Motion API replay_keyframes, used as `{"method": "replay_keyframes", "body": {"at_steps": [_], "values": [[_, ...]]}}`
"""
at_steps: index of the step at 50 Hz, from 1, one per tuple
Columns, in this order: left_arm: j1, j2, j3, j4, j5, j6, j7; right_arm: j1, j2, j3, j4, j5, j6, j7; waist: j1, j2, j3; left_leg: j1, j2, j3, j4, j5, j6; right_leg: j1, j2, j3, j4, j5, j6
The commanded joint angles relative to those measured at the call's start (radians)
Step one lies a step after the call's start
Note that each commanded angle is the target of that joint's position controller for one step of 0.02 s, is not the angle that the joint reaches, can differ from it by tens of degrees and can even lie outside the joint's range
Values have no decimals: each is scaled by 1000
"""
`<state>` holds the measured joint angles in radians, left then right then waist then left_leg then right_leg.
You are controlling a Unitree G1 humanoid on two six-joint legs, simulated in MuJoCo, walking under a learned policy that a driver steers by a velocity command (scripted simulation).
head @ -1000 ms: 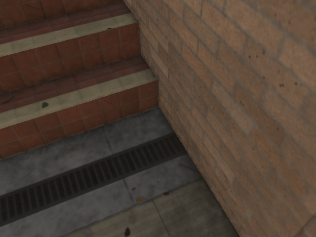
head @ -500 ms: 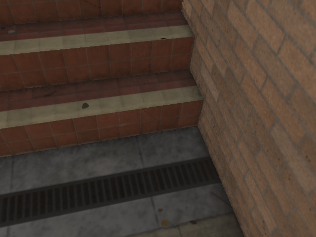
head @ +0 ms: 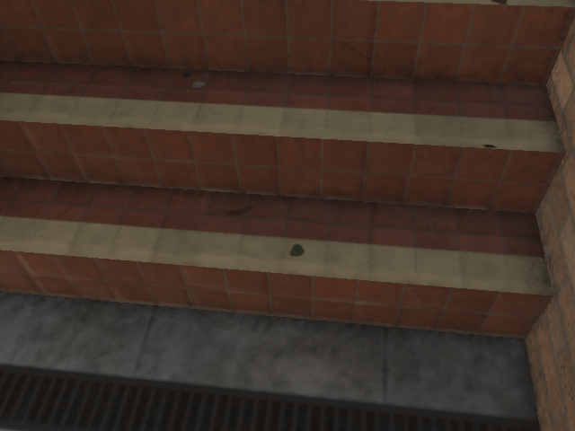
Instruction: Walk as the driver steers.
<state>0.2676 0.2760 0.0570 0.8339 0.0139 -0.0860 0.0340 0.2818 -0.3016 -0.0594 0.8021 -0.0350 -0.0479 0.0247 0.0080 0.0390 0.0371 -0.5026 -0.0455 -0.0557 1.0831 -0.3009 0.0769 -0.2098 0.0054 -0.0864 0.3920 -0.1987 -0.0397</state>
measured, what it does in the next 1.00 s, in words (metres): walks ahead, turning left: left foot, then right foot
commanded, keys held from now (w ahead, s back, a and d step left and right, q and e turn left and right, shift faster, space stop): w+q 0.60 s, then w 0.30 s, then w+e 0.10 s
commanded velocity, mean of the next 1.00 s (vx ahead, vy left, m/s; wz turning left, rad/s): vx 0.50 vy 0.00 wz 0.46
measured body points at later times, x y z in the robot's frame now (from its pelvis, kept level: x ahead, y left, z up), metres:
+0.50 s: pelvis +0.28 +0.10 +0.00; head +0.31 +0.12 +0.45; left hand +0.31 +0.38 -0.13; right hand +0.42 -0.14 -0.13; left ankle +0.27 +0.15 -0.74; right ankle +0.33 -0.06 -0.66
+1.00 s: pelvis +0.53 +0.17 +0.00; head +0.55 +0.16 +0.45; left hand +0.41 +0.39 -0.13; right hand +0.75 +0.00 -0.13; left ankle +0.46 +0.27 -0.64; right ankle +0.58 +0.09 -0.74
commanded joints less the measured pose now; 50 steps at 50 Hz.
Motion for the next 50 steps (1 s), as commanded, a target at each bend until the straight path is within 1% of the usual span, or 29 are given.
{"method": "replay_keyframes", "body": {"at_steps": [1, 4, 8, 11, 13, 14, 15, 16, 17, 18, 19, 21, 23, 25, 28, 31, 32, 34, 36, 38, 39, 40, 41, 42, 43, 44, 46, 48, 50], "values": [[60, 76, 9, -4, -9, -33, -8, -41, 0, 5, -96, -1, 6, 27, -4, -150, 7, -159, 61, 21, -60, 74, -5, 91, -278, 193, -229, 67, -143], [63, 82, 12, 13, -2, -42, -26, -160, 13, 14, -161, 2, 25, 61, -12, -152, 45, -129, 83, 31, -172, 230, -6, 21, -271, 82, -247, 132, -115], [77, 107, 22, 26, -10, -51, -41, -235, -6, 12, -181, 0, 29, 65, -17, -127, 49, -31, 86, 83, -323, 288, 0, 13, -255, -49, -214, 253, -64], [160, 142, 31, 64, -5, -33, -30, -321, -14, 13, -216, -9, 35, 67, 9, -106, 84, -6, 62, 143, -405, 182, 41, 102, -292, -74, -189, 353, -57], [169, 167, 35, 82, -6, -16, -24, -238, -29, 2, -193, -13, 28, 59, -32, -154, 14, 107, -16, 181, -456, 74, 81, 184, -280, -130, 28, 741, -50], [155, 169, 35, 65, -17, -8, -23, -83, -58, -13, -137, -22, 18, 44, -97, -122, -83, 284, -71, 200, -506, 66, 114, 156, -253, -167, 244, 844, -43], [171, 156, 30, 48, -14, -4, -21, 91, -103, -35, -78, -33, 6, 26, -165, -49, -211, 562, -19, 79, -518, 9, 148, -27, -231, -165, 537, 641, -26], [236, 28, -2, -34, -20, -15, -47, 96, -230, -61, -93, -29, 1, 6, -95, 267, -346, 885, 337, -516, -620, -114, 299, -461, -79, -153, 942, -233, 28], [138, 126, 24, -43, -8, -27, -48, 154, -204, -57, -103, -3, 8, -8, -143, 126, -404, 871, 392, -786, -787, -73, 306, -555, -27, 66, 1035, -319, 19], [31, 119, 20, -70, -23, -35, -48, 111, -197, -52, -63, -6, 5, -18, -127, 51, -241, 780, 342, -578, -782, 104, 261, -611, -85, 119, 997, -183, 3], [27, 86, 3, -70, -19, -41, -42, 65, -155, -41, -49, 5, -3, -18, -78, 2, -147, 623, 316, -453, -783, 278, 228, -555, -119, 109, 899, -102, -2], [59, 73, -4, -56, 24, 1, -36, 0, -111, -24, -36, 17, -17, -15, 5, -10, -75, 423, 231, -297, -807, 517, 185, -414, -139, 113, 796, -96, 19], [75, 62, -6, -46, 32, 35, -41, -8, -90, -14, -28, 21, -28, -7, 33, -14, -79, 354, 189, -232, -818, 629, 191, -350, -120, 99, 754, -117, 39], [17, 51, -7, -74, 26, 45, -49, 27, -119, -25, 5, 21, -30, -6, 28, -18, -59, 345, 171, -219, -831, 632, 187, -377, -99, 88, 668, -60, 56], [-121, 49, -13, -120, 28, 38, -45, 77, -140, -29, 34, 27, -27, -10, -12, 7, -8, 349, 147, -233, -857, 545, 168, -428, -78, 76, 514, 39, 85], [-239, 43, -24, -151, 16, 32, -43, 112, -141, -29, 62, 29, -29, -16, -54, 35, 14, 386, 123, -222, -844, 565, 142, -404, -43, 68, 335, 135, 95], [-237, 24, -32, -149, 7, 27, -43, 122, -119, -25, 71, 28, -22, -21, -54, 61, -4, 379, 112, -192, -822, 612, 134, -342, -20, 50, 300, 152, 88], [-217, 26, -39, -128, -5, 23, -34, 138, -94, -16, 83, 11, -18, -30, -57, 79, -21, 399, 134, -204, -787, 640, 130, -264, -15, 54, 289, 146, 63], [-129, 54, -33, -90, 6, 8, -24, 87, -98, -13, 75, 8, -23, -42, 1, 53, -43, 431, 163, -238, -709, 794, 115, -157, -5, 88, 245, 119, 13], [91, 80, -20, -4, 19, -16, -9, 34, -138, -24, 75, 26, -32, -42, 110, 14, -101, 418, 84, -186, -467, 974, 83, 96, 46, 48, 67, 184, -19], [228, 124, -5, 44, 22, -30, 0, 13, -123, -20, 63, 27, -41, -37, 154, -49, -166, 281, 20, -184, -242, 744, 64, 309, -43, 148, 38, 209, -31], [258, 208, 5, 51, 34, -27, 1, 130, 6, 9, 51, 28, -49, -37, 63, -325, -191, 68, -119, -106, 77, -69, 28, 447, -331, 470, 49, 585, -123], [219, 201, 22, 48, 19, -6, -3, 271, -32, 9, 109, 15, -36, -47, 6, -348, -262, -26, -123, -106, 233, -241, 16, 396, -424, 753, -68, 190, -238], [100, 110, 9, 7, 8, 2, -11, 173, -91, 5, 114, -9, -25, -42, 2, -163, -136, -66, -43, -110, 263, -146, 7, 247, -378, 697, -134, -201, -237], [31, 60, -4, -5, 4, 6, -14, 55, -97, 3, 86, -19, -25, -27, 18, -112, -49, -103, -22, -73, 275, -80, -6, 147, -321, 619, -177, -314, -229], [33, 29, -16, 13, 13, 1, -13, 1, -72, 11, 64, -17, -24, -12, 9, -92, 0, -119, -2, -83, 251, -23, -17, 100, -285, 527, -205, -214, -216], [91, 18, -23, 62, 0, -15, -6, -12, -26, 23, 57, -28, -8, 2, -6, -95, 0, -73, 10, -36, 233, 52, -52, 49, -236, 396, -193, 114, -204], [143, 18, -23, 102, -13, -31, -14, -19, 2, 31, 45, -37, -2, 4, -26, -72, -34, -79, 14, 9, 233, 74, -85, 62, -227, 333, -150, 440, -227], [142, 42, -23, 109, -3, -43, -19, -53, 35, 46, 16, -36, 9, 9, -46, -104, -41, -42, 29, 54, 91, 71, -104, 24, -203, 260, -125, 667, -219]]}}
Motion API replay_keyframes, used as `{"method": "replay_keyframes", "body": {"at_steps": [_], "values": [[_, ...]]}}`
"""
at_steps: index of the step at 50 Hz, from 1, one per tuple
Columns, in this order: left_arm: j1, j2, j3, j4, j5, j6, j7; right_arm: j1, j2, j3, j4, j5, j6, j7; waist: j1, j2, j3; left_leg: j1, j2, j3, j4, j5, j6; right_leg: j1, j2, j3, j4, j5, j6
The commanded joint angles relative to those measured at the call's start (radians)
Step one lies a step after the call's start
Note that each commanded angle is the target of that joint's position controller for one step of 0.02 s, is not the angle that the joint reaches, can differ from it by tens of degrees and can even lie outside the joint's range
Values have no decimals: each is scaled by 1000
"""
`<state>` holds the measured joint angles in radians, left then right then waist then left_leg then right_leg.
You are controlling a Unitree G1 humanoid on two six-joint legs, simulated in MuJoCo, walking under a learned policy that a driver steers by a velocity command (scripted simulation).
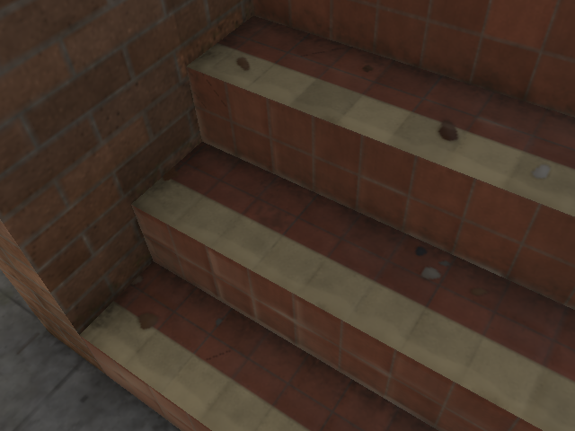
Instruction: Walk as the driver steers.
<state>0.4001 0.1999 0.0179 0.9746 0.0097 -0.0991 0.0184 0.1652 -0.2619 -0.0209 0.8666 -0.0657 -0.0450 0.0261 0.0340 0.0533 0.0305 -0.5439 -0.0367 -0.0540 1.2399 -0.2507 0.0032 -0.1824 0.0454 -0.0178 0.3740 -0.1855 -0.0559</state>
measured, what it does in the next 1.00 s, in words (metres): climbs, turning right: left foot, then right foot 0.21 m higher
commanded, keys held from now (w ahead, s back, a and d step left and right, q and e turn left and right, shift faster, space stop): w+e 1.00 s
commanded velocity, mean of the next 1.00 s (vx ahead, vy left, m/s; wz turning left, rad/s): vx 0.50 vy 0.00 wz -0.48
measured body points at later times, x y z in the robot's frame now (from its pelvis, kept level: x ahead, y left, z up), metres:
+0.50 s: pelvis +0.12 +0.02 -0.01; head +0.13 +0.03 +0.44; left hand +0.35 +0.18 -0.10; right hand +0.02 -0.21 -0.15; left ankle +0.15 +0.12 -0.74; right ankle +0.08 -0.09 -0.39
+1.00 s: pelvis +0.27 -0.15 +0.17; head +0.27 -0.17 +0.62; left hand +0.41 +0.07 +0.04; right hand +0.39 -0.43 +0.13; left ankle +0.35 -0.05 -0.25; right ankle +0.23 -0.19 -0.54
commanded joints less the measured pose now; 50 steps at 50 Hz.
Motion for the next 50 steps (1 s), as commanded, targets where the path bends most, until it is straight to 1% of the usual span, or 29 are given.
{"method": "replay_keyframes", "body": {"at_steps": [1, 6, 7, 9, 10, 11, 12, 13, 14, 16, 20, 25, 29, 31, 32, 34, 35, 36, 37, 38, 39, 40, 41, 42, 43, 44, 45, 47, 50], "values": [[-8, 119, 15, -37, 5, -32, -5, 31, 4, 13, -64, 0, 7, 6, -73, -120, -36, 46, 28, 58, -199, 33, -35, -25, -221, 159, -99, 702, -180], [-1, 139, 28, -57, 8, -12, -3, -7, 29, 34, -109, 55, 6, -51, -52, -244, -73, 229, -4, 90, -619, 110, -15, 1, -207, 199, -22, 759, -139], [-15, 126, 29, -63, -3, -6, 3, 77, 30, 31, -82, 60, -4, -62, -83, -237, -94, 315, 0, 86, -693, 206, -11, -20, -198, 203, 30, 720, -137], [-55, 106, 34, -96, -33, 5, -5, 191, -27, 10, -64, 36, -29, -74, -139, -93, -123, 490, 31, 111, -829, 279, -13, -117, -100, 168, 305, 524, -102], [-63, 73, 36, -117, -36, 7, -7, 259, -95, -7, -62, 25, -36, -76, -155, 38, -147, 632, 221, -98, -887, 451, 14, -322, -15, 122, 545, 80, -71], [62, -2, 30, -130, -34, 27, 11, 303, -185, -31, -48, 20, -18, -61, -82, 231, -236, 679, 459, -333, -883, 639, 84, -452, 64, 52, 913, -359, -36], [131, 21, 36, -114, -6, 59, 27, 214, -189, -48, -67, 25, 2, -65, -33, 203, -255, 558, 515, -435, -995, 43, 190, -517, 0, 33, 1198, -370, -31], [29, 35, 44, -126, 49, 76, 32, 127, -101, -32, -78, 52, 5, -58, -31, 87, -110, 405, 425, -402, -1076, -409, 199, -604, -30, 17, 1411, -303, -26], [-42, 29, 52, -158, 64, 84, 30, 49, -54, -17, -72, 60, 0, -57, -2, 72, -16, 311, 370, -312, -1078, -428, 185, -689, -28, 3, 1557, -263, -21], [-91, -6, 41, -210, 52, 87, 4, 109, 6, 1, -6, 26, -17, -67, 1, 5, 17, 258, 305, -139, -1035, -248, 177, -766, -43, 38, 1617, -173, -12], [-257, -63, 17, -344, 32, 92, -3, 249, -24, -10, 94, 24, -50, -73, -22, -33, -24, 398, 372, -111, -1019, -183, 179, -1004, -35, 108, 1803, -157, -29], [-461, -91, -9, -481, 36, 141, 53, 340, -34, -5, 156, 35, -88, -58, -46, 23, 39, 504, 449, -83, -1115, -311, 168, -1323, -50, 102, 2085, -333, -38], [-606, -121, -39, -602, 27, 142, 33, 309, -38, 6, 164, 34, -81, -53, -18, -30, 77, 371, 359, 90, -1191, -268, 121, -1225, -98, 44, 1828, -306, -34], [-619, -109, -39, -642, 27, 149, 20, 281, -74, -2, 142, 27, -70, -72, -15, -7, 50, 365, 324, 153, -1239, -160, 138, -1122, -115, -5, 1649, -266, -20], [-615, -141, -50, -667, 35, 149, 16, 273, -105, -11, 141, 32, -68, -98, 3, 47, 15, 435, 359, 138, -1270, -30, 154, -1090, -146, 27, 1617, -315, -39], [-554, -161, -78, -618, 9, 153, 7, 224, -121, -20, 86, 64, -27, -106, -6, 41, -55, 406, 311, 310, -1318, 352, 190, -710, -122, -120, 1129, -463, -71], [-450, -109, -51, -539, -2, 152, 5, 248, -153, -22, 47, 87, -21, -104, -6, 20, -148, 438, 310, 366, -1147, 1095, 217, -501, -5, -252, 1063, -549, -72], [-277, -85, -32, -486, -2, 153, 8, 261, -194, -30, 24, 78, -16, -96, 46, 127, -312, 547, 368, 348, -915, 1602, 228, -349, 60, -246, 1042, -528, -91], [-153, -9, -10, -473, -1, 141, 11, 227, -253, -50, -10, 98, -13, -69, 111, 222, -453, 597, 376, 344, -642, 1882, 218, -182, 132, -137, 847, -465, -108], [-81, 90, 36, -462, 4, 144, 20, 99, -289, -78, -111, 107, -25, -27, 187, 108, -437, 301, 309, 280, -320, 1606, 141, -33, 40, 252, 568, -442, -155], [-65, 258, 89, -425, 22, 155, 32, -25, -168, -62, -236, 75, -49, 30, 159, -283, -442, -60, 88, 165, 37, 324, 64, 100, -154, 886, 64, -632, -178], [-173, 309, 125, -428, 21, 165, 47, -35, -53, -49, -250, 18, -42, 45, 108, -268, -413, -247, 39, -66, 505, 150, 43, 50, -232, 1109, -152, -790, -127], [-201, 247, 100, -380, 37, 159, 48, -21, 61, -17, -274, -9, -30, 38, 35, -186, -266, -349, 49, -95, 727, 201, 38, -97, -237, 1013, -124, -758, -75], [-219, 160, 75, -322, 50, 137, 38, -25, 111, 3, -289, -7, -26, 14, -22, -97, -76, -430, 65, -50, 775, 237, 43, -249, -206, 850, -1, -675, -75], [-222, 91, 53, -269, 38, 106, 32, -35, 138, 21, -304, -13, -19, -12, -63, -71, 27, -466, 75, -33, 818, 230, 51, -341, -151, 682, 99, -481, -86], [-206, 29, 37, -202, 36, 89, 21, -25, 161, 35, -317, -10, -21, -22, -87, -135, 39, -523, 62, -28, 919, 181, 75, -331, -113, 559, 123, -324, -87], [-210, 10, 35, -185, 33, 65, 3, 17, 146, 37, -312, -12, -21, -23, -113, -108, 22, -523, 64, -34, 908, 190, 88, -311, -84, 448, 125, -194, -93], [-116, 23, 42, -117, 11, 31, -23, -16, 158, 46, -322, -11, -12, -40, -108, -74, 14, -610, 74, -13, 888, 160, 98, -234, -79, 360, 116, -3, -98], [60, 22, 35, -59, 30, 4, -20, -221, 219, 79, -375, 5, -2, -47, -7, -71, 31, -847, 57, 110, 1092, 38, 84, -104, -138, 414, 8, 101, -146]]}}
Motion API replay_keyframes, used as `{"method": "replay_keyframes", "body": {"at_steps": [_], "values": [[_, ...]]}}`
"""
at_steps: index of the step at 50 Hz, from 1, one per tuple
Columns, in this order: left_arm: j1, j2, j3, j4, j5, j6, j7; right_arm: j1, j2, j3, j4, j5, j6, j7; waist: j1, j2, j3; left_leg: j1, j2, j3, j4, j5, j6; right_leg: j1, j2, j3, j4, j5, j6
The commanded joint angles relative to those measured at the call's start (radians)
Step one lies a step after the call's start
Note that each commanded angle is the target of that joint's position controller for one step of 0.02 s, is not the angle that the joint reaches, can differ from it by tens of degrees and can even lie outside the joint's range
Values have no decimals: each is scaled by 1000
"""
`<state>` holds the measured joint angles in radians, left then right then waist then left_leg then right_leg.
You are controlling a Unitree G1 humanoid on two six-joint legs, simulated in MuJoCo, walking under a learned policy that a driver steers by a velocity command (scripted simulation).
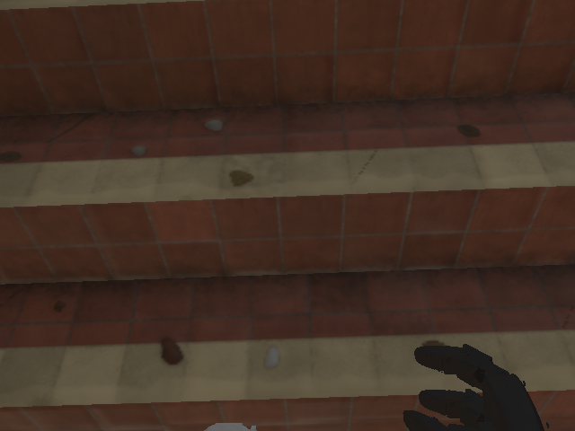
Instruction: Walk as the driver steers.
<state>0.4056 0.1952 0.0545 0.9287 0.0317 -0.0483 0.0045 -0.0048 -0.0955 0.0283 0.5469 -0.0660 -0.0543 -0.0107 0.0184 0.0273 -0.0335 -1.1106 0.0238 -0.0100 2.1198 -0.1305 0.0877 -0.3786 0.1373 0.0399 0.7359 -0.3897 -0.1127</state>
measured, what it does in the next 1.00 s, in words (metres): climbs: left foot 0.21 m higher, then right foot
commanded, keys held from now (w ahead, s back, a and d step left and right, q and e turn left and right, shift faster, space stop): w+e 0.12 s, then e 0.04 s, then no key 0.84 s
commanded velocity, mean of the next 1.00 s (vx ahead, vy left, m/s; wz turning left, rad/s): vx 0.18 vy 0.00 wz -0.23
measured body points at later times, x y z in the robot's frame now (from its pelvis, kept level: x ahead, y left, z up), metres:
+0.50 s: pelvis +0.22 +0.00 +0.20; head +0.23 -0.01 +0.65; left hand +0.47 +0.16 +0.13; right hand +0.20 -0.25 +0.05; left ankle +0.26 +0.09 -0.51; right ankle +0.25 -0.15 -0.31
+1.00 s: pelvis +0.28 -0.07 +0.23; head +0.28 -0.08 +0.68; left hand +0.39 +0.11 +0.10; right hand +0.27 -0.30 +0.08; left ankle +0.27 +0.10 -0.51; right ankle +0.27 -0.17 -0.51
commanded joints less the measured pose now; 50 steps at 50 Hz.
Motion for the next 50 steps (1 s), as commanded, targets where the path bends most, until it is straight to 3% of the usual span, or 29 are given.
{"method": "replay_keyframes", "body": {"at_steps": [1, 4, 6, 7, 8, 9, 10, 11, 12, 13, 14, 15, 16, 17, 19, 20, 23, 24, 26, 29, 30, 31, 33, 34, 35, 36, 38, 40, 50], "values": [[88, 35, -4, -8, 11, -55, -6, -66, 66, 34, -69, 8, 10, -18, 17, -60, 84, -361, 7, 60, 278, -117, 3, 155, -249, 370, -371, 273, -86], [127, 49, -5, 8, -7, -52, -6, -250, 92, 66, -164, -1, 4, -19, 40, -8, 120, -366, 25, 88, 87, -151, 9, 93, -214, 329, -474, 167, -37], [161, 60, -2, 24, -8, -36, 25, -346, 65, 59, -232, 10, 27, -3, 84, -77, 102, -232, 7, 149, -111, -167, -12, 80, -216, 342, -593, 407, -86], [198, 76, 12, 16, -20, -16, 57, -332, 98, 74, -220, 9, 36, 8, 104, -127, 3, -49, -8, 193, -247, -195, 1, 142, -244, 285, -682, 701, -109], [204, 66, 14, 27, -19, 2, 75, -312, 111, 79, -204, 20, 41, 7, 81, -143, -33, 123, -12, 188, -436, -255, 26, 170, -245, 201, -674, 926, -100], [107, 89, 18, -42, -43, 1, 81, -185, 55, 56, -141, 53, 33, 6, -4, -124, -130, 482, -87, 235, -740, -331, 45, 105, -194, 87, -553, 1450, -61], [57, 176, 44, -84, -50, -25, 89, -12, -4, 20, -82, 91, 39, -15, -95, -189, -345, 765, -123, 202, -713, -196, 43, 138, -251, 133, -414, 1994, -47], [-14, 271, 77, -122, -61, -68, 71, 157, -83, -11, -34, 107, 49, -31, -166, -256, -403, 795, -101, 133, -915, -213, 31, 284, -305, 177, -243, 2150, -49], [-66, 273, 91, -135, -83, -105, 43, 238, -144, -42, 4, 77, 44, -34, -211, -208, -449, 912, -99, 62, -1145, -222, 45, 315, -295, 189, -30, 2064, -51], [-23, 184, 77, -156, -95, -127, 0, 328, -219, -78, 58, 45, 31, -30, -207, 69, -536, 1212, 156, -323, -1249, 185, 217, 33, -144, 175, 351, 1293, 16], [-82, 128, 70, -173, -45, -118, -38, 341, -252, -96, 101, 36, 71, -61, -207, 283, -560, 1121, 325, -823, -1635, 327, 366, -137, 60, 111, 906, 265, 88], [-99, 39, 54, -220, 11, -91, -49, 244, -199, -103, 119, 61, 77, -55, -120, 119, -432, 961, 299, -852, -1663, -98, 351, -291, 23, 200, 1221, 234, 77], [-147, -56, 31, -244, 28, -56, -34, 150, -132, -98, 188, 64, 71, -52, -45, 7, -207, 804, 259, -744, -1620, -503, 288, -465, 1, 187, 1349, 303, 43], [-177, -121, -8, -279, 51, -25, -4, 119, -59, -80, 247, 50, 57, -55, 5, -40, 17, 602, 250, -587, -1616, -600, 215, -583, -19, 204, 1387, 240, 6], [-94, -126, -42, -283, 37, 4, 24, 129, 71, -34, 343, 29, 17, -55, 90, -116, 148, 439, 192, -346, -1667, -400, 125, -585, -40, 196, 1356, 152, 6], [-67, -126, -48, -272, 15, 11, 27, 148, 78, -30, 370, 24, -4, -47, 107, -123, 164, 426, 188, -258, -1673, -231, 117, -581, -46, 196, 1324, 182, 15], [-99, -76, -43, -275, 1, 17, 31, 162, -16, -42, 385, 53, -60, -25, 123, -110, 125, 470, 157, -36, -1689, 206, 115, -486, -88, 158, 980, 333, 33], [-62, -73, -36, -231, -7, 26, 36, 174, -46, -46, 394, 46, -69, -23, 126, -54, 61, 500, 154, 9, -1668, 320, 141, -428, -71, 96, 1029, 356, 26], [-101, -33, -30, -227, -21, 26, 24, 149, -105, -54, 368, 58, -82, -31, 129, -25, 4, 596, 138, 79, -1736, 483, 116, -302, -171, -8, 686, 361, 38], [-189, -63, -45, -218, -30, 9, 12, 175, -160, -78, 351, 57, -77, -53, 66, 77, -71, 753, 131, 112, -1790, 530, 108, -116, -227, -71, 324, 319, 23], [-291, -100, -64, -247, -35, 3, 16, 283, -196, -90, 376, 55, -50, -58, -10, 124, -57, 878, 132, 80, -1843, 471, 125, -165, -172, -160, 198, 129, 34], [-277, -80, -53, -206, -34, -6, 13, 302, -158, -81, 373, 41, -33, -63, -29, 61, -72, 1005, 127, 83, -1762, 569, 105, -133, -173, -134, 55, 225, 43], [-159, -70, -49, -126, -51, -36, 17, 420, -208, -106, 389, 59, -8, -50, -35, 112, -138, 1183, 133, 65, -1590, 722, 77, 41, -92, -191, -377, 368, 61], [-112, -32, -37, -103, -44, -51, 18, 431, -209, -114, 375, 76, -4, -45, -31, 138, -144, 1142, 133, 46, -1509, 520, 45, 137, -141, -117, -479, 398, 59], [-88, 3, -30, -89, -18, -53, 23, 478, -145, -104, 355, 87, -2, -37, -66, -35, -164, 901, 140, 24, -1425, 9, -8, 359, -295, 34, -357, 910, 50], [-83, -18, -42, -84, -5, -37, 31, 527, -50, -76, 364, 102, 9, -20, -63, -163, -214, 703, 148, 30, -1412, -268, -55, 516, -431, 148, -231, 1303, -47], [-159, -79, -53, -119, 5, -25, 34, 465, -49, -66, 383, 93, 29, -4, -59, -108, -107, 770, 125, 21, -1547, -192, -83, 280, -387, 151, -334, 857, -74], [-143, -73, -47, -112, -23, -31, 35, 385, -100, -73, 368, 57, 48, -12, -59, -81, -1, 853, 118, 24, -1630, -131, -83, 172, -304, 76, -329, 799, -10], [-67, -29, -23, -92, -28, -32, 31, 387, -116, -62, 394, 57, 60, -36, -44, -51, 6, 881, 128, 11, -1719, -63, -76, 208, -260, 28, -367, 553, 18]]}}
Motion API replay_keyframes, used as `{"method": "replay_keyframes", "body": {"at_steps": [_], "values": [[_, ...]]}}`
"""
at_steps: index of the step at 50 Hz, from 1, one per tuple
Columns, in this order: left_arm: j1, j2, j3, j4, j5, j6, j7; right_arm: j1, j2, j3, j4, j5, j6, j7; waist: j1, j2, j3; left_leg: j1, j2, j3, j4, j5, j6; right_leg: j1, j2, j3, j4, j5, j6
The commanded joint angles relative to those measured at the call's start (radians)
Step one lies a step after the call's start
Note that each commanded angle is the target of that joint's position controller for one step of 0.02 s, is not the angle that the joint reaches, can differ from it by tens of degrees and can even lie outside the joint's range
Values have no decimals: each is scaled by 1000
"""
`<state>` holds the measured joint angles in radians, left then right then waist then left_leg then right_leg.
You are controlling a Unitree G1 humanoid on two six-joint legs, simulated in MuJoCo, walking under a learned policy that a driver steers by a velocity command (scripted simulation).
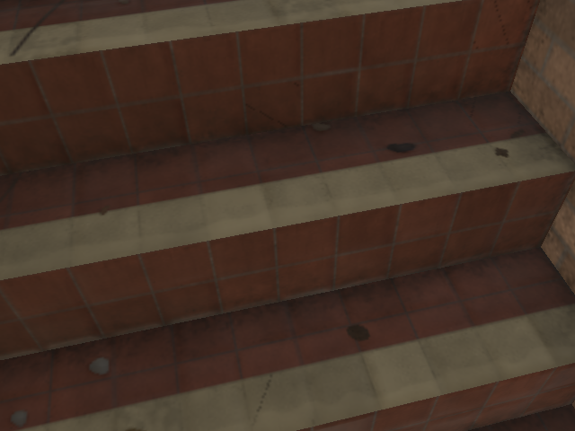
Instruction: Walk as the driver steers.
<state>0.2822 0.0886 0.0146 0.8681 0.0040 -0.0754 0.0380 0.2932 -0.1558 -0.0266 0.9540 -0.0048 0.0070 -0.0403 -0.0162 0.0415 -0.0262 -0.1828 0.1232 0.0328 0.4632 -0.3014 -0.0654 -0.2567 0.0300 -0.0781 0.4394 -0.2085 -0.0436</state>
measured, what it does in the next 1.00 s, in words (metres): shifts its weight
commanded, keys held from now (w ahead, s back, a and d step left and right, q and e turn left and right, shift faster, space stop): no key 0.86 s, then w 0.14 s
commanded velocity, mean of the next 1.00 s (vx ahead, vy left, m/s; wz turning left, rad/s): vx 0.02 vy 0.00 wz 0.00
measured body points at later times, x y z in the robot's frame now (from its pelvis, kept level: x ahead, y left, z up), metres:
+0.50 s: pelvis -0.04 +0.01 +0.00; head -0.04 +0.01 +0.45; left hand -0.02 +0.24 -0.15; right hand -0.07 -0.19 -0.16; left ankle -0.04 +0.17 -0.74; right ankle +0.01 -0.09 -0.74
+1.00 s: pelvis -0.05 +0.03 +0.00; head -0.05 +0.04 +0.45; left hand -0.08 +0.25 -0.16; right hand -0.10 -0.17 -0.16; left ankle -0.04 +0.17 -0.74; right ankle +0.00 -0.09 -0.73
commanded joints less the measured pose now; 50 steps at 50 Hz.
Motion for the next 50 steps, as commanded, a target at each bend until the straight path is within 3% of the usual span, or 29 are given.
{"method": "replay_keyframes", "body": {"at_steps": [1, 5, 10, 12, 17, 31, 43, 46, 48, 50], "values": [[60, 77, 18, -29, -1, -3, -4, 88, -55, -6, -11, -6, 0, -8, -7, -58, 6, -48, 29, -33, -67, 110, 79, 77, -150, 143, -76, 334, -51], [58, 77, 21, -14, -3, 10, 6, 108, -46, 0, 9, -9, -2, -19, -7, -32, 31, -77, 33, -29, -81, 96, 81, 55, -145, 139, -81, 174, -47], [71, 76, 18, 11, -3, 20, 6, 113, -41, 7, 23, -12, -4, -21, 1, -40, 53, -94, 30, -35, -92, 92, 94, 24, -144, 135, -92, 70, -48], [69, 83, 20, 21, 7, 25, 5, 120, -40, 8, 29, -9, -6, -26, 4, -42, 58, -102, 26, -32, -91, 76, 94, 16, -144, 136, -104, 26, -48], [80, 102, 23, 42, 3, 41, 15, 151, -32, 10, 59, -14, -11, -34, 7, -51, 76, -106, 16, -35, -95, 45, 110, -15, -149, 144, -128, -72, -51], [114, 112, 12, 121, 2, 55, 16, 213, -1, 27, 102, -11, -8, -39, 11, -39, 102, -120, 2, -48, -108, -39, 129, -86, -162, 134, -127, -153, -43], [141, 89, -1, 175, -1, 60, 13, 217, 8, 28, 105, -12, -16, -32, 24, -35, 108, -140, 1, -67, -130, -70, 142, -98, -163, 114, -100, -131, -33], [139, 119, 8, 181, -5, 65, 13, 223, -33, 12, 101, -9, -13, -28, 17, -32, 101, -156, -15, -84, -123, -261, 170, -156, -137, 107, -66, -299, -55], [106, 123, 13, 166, -7, 65, 7, 253, -68, -4, 100, -8, -9, -22, -7, 12, 115, -147, 16, -160, -137, -405, 217, -277, -110, 82, 38, -365, -73], [45, 51, -3, 137, 1, 57, -6, 261, -98, -22, 108, -11, -10, -22, -32, 169, 100, -130, 138, -348, -254, -497, 295, -374, -45, -30, 379, -149, -60]]}}
Keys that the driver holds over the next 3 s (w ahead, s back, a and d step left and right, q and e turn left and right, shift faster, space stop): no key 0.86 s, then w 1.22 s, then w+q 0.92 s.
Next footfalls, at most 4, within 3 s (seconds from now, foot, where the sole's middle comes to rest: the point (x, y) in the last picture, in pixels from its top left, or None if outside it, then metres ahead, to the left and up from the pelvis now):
1.60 left None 0.25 0.10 -0.57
2.18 right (415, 337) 0.53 -0.19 -0.37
2.76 left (298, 171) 0.74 0.01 -0.16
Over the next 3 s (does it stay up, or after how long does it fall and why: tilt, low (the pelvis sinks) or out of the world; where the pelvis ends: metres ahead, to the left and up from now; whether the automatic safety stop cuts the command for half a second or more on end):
stays up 0.72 -0.03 0.59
